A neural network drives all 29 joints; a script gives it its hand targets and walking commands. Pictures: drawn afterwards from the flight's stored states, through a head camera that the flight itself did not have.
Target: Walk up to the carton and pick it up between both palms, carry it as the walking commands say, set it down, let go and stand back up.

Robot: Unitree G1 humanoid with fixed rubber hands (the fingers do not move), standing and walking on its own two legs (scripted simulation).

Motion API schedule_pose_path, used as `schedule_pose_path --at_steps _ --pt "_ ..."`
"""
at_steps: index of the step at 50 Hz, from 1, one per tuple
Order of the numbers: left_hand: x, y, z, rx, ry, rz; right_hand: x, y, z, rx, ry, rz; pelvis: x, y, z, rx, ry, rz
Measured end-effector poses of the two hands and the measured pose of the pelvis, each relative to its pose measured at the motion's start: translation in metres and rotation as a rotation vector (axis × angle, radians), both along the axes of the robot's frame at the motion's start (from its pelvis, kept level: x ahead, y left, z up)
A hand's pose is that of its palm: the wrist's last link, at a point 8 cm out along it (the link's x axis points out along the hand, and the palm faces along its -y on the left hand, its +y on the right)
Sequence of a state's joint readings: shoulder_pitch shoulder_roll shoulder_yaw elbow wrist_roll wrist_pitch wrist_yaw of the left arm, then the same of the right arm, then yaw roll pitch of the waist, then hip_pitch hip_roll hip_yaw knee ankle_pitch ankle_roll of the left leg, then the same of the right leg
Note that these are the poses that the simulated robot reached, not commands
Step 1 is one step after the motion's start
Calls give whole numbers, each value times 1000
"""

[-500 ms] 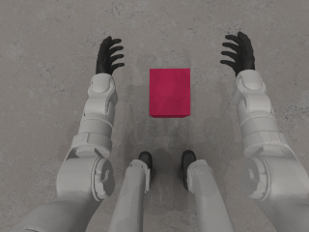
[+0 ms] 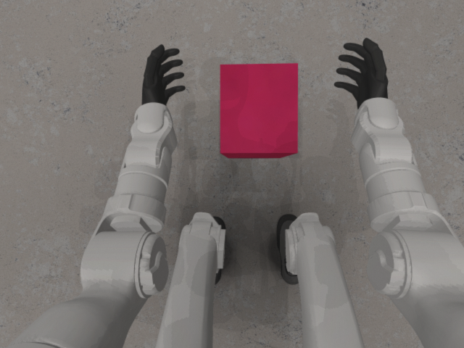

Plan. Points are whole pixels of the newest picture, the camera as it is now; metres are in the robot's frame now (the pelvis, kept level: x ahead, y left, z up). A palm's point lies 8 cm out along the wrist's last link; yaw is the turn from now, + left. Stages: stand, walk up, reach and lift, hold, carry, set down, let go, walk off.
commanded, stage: reach and lift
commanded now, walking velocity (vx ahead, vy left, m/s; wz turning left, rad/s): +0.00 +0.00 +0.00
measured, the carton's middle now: (255, 120) +0.49 -0.01 -0.40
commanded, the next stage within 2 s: none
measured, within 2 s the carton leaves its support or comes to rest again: leaves its support in 1.90 s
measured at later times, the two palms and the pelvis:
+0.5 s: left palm (181, 116) +0.48 +0.16 -0.28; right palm (336, 112) +0.49 -0.17 -0.28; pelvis -0.02 +0.00 -0.12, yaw +1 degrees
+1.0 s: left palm (188, 118) +0.48 +0.15 -0.34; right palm (329, 116) +0.49 -0.17 -0.34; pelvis -0.03 +0.00 -0.16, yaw +1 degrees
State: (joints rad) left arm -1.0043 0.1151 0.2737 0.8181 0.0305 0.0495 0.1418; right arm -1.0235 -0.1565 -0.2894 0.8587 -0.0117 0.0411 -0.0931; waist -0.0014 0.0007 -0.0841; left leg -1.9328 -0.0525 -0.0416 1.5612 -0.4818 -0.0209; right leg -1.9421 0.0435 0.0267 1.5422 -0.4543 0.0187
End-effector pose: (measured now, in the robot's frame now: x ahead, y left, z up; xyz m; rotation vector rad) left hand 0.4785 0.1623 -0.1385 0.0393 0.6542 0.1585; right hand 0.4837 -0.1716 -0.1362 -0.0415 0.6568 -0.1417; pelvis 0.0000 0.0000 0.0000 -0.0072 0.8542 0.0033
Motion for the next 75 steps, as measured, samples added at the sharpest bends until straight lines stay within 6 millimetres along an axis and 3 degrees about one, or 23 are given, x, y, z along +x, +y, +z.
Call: schedule_pose_path --at_steps 17,29,36,43,53,70,75 --pt "4 -6 -96 -14 36 -13 5 3 -99 13 34 5 -19 0 -89 10 -50 0" --pt "0 -8 -167 -14 71 -28 2 4 -170 19 59 20 -26 -2 -135 16 -102 4" --pt "1 -9 -197 -14 74 -36 2 6 -200 21 64 28 -29 -3 -156 17 -138 3" --pt "5 -9 -202 -14 55 -38 5 4 -205 19 49 27 -30 -2 -166 15 -171 5" --pt "5 -12 -195 -23 62 -42 4 4 -198 18 61 27 -30 -2 -163 14 -161 5" --pt "6 -39 -197 -44 58 -72 5 37 -201 40 58 66 -32 -2 -160 20 -160 6" --pt "6 -42 -198 -37 55 -64 5 38 -202 33 52 59 -32 -2 -159 21 -167 5"
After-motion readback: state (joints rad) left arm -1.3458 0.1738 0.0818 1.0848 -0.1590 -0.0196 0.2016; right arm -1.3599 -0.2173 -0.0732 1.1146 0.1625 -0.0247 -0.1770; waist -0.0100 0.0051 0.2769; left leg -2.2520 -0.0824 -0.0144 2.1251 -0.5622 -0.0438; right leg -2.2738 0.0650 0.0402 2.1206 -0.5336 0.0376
